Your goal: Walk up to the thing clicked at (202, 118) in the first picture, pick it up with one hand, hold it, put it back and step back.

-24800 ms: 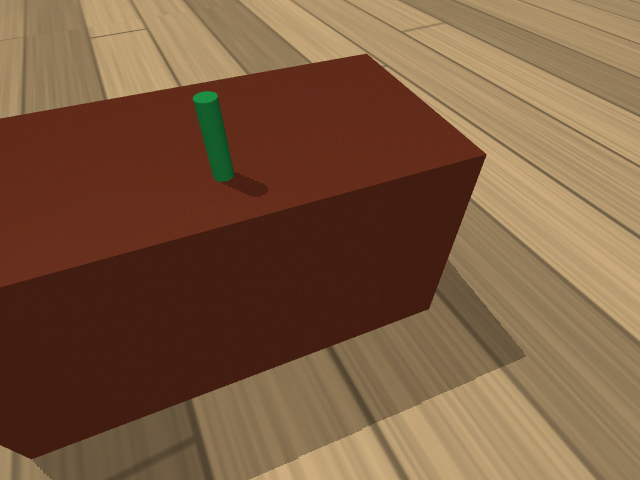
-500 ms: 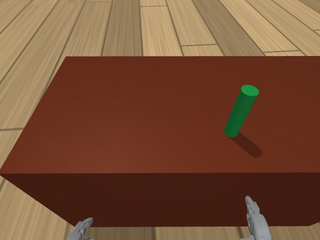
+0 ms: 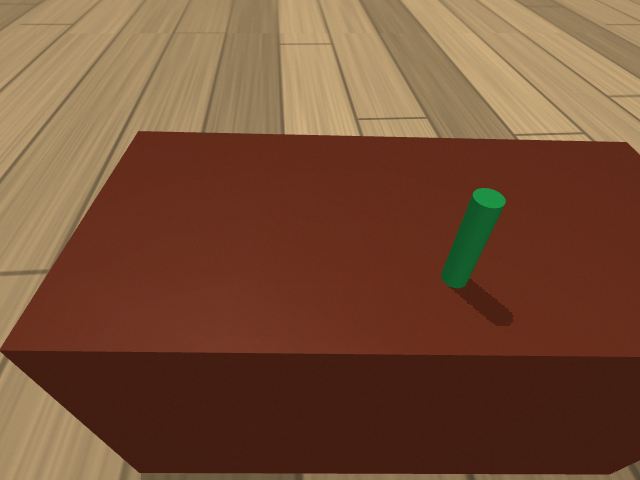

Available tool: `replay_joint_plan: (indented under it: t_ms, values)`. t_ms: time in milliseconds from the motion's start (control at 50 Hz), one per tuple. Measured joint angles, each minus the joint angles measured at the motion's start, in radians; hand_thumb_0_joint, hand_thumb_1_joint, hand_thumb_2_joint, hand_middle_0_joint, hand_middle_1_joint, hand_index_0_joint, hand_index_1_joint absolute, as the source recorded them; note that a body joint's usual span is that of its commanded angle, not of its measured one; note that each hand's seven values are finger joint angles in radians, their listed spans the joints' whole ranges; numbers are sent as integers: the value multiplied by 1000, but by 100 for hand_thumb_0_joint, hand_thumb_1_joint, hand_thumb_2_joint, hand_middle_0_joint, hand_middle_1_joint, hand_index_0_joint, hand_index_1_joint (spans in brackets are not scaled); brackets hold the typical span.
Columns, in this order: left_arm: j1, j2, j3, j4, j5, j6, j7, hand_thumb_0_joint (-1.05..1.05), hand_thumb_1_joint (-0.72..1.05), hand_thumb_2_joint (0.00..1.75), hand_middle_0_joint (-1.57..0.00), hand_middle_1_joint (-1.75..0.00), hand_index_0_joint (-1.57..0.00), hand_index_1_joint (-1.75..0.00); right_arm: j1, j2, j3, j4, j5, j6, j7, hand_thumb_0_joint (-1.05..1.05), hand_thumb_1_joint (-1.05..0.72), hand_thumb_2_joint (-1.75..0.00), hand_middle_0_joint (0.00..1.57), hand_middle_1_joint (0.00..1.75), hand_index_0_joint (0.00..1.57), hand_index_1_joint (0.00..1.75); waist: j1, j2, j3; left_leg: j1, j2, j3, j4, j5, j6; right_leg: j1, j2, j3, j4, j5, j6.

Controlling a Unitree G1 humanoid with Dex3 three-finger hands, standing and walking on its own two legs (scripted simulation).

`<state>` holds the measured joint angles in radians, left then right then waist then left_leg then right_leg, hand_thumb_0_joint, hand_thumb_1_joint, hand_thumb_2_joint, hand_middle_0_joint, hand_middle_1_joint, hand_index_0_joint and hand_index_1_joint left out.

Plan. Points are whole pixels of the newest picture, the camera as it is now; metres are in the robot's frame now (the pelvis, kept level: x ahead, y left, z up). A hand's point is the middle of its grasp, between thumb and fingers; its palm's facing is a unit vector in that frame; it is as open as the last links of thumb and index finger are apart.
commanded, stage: home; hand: right
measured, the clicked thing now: (469, 242) +0.49 -0.24 +0.02
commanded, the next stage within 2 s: stand in 1.48 s
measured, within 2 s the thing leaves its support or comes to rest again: neither
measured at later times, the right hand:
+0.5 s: hand out of the picture +0.04 -0.25 -0.15, palm faces -0.05 +0.93 -0.37, open 17.3 cm
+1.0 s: hand out of the picture +0.07 -0.25 -0.15, palm faces -0.06 +0.93 -0.37, open 17.3 cm
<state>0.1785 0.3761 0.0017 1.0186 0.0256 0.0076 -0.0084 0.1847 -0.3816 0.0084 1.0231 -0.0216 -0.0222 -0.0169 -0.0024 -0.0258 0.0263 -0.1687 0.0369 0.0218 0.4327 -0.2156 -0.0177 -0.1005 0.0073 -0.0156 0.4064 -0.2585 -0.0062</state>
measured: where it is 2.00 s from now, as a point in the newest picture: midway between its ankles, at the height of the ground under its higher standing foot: outside the picture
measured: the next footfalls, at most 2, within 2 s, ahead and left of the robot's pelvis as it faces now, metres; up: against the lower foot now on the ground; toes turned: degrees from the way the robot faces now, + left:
none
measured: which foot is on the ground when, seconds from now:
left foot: down 0.00-1.00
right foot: down 0.00-1.00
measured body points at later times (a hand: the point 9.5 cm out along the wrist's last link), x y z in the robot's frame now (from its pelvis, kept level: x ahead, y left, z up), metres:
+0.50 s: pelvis -0.02 +0.00 +0.00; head -0.03 +0.01 +0.45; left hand +0.03 +0.30 -0.14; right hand +0.04 -0.30 -0.12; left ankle +0.01 +0.13 -0.74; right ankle -0.02 -0.11 -0.74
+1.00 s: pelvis -0.01 +0.01 +0.01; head -0.01 +0.02 +0.46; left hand +0.05 +0.31 -0.14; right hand +0.07 -0.29 -0.12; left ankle +0.01 +0.13 -0.74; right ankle -0.02 -0.11 -0.74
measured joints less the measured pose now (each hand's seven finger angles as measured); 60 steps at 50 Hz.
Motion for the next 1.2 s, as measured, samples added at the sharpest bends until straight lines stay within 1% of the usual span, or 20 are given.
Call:
replay_joint_plan:
  t_ms: [160, 340, 740, 1200]
  values:
    - [-7, -6, -14, 82, -5, 2, -5, 0, 90, 89, -20, -29, -20, -30, -8, 10, 19, 75, 2, 7, 6, -1, 52, -6, 6, 5, 6, 6, 0, 6, 7, 23, -2, 0, -50, 39, 1, 22, -1, -1, -47, 37, 1]
    - [-12, -22, -14, 117, -8, -3, -5, 0, 90, 89, -21, -29, -21, -30, -19, 31, 25, 97, 2, 6, 10, -1, 51, -7, 7, 6, 6, 6, 2, 13, 4, 26, -5, -4, -72, 62, 3, 26, -3, -5, -68, 59, 3]
    - [-24, -24, -8, 127, -9, -6, -2, 0, 90, 89, -21, -29, -21, -30, -40, 24, 17, 101, 7, 6, 9, 0, 51, -7, 7, 6, 6, 6, 3, 14, 15, 16, -12, -12, -82, 70, 8, 22, -10, -13, -82, 65, 8]
    - [-55, -26, -6, 121, -12, -7, 0, 0, 90, 89, -21, -29, -21, -30, -66, 30, 12, 101, 8, 3, 8, 0, 52, -6, 6, 5, 6, 6, 3, 14, 21, 33, -24, -7, -95, 62, 16, 41, -21, -9, -102, 61, 18]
